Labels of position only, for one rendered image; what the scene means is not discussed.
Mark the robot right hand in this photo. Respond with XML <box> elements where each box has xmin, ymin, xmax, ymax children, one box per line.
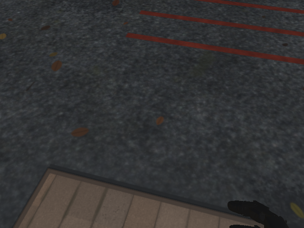
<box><xmin>227</xmin><ymin>200</ymin><xmax>289</xmax><ymax>228</ymax></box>

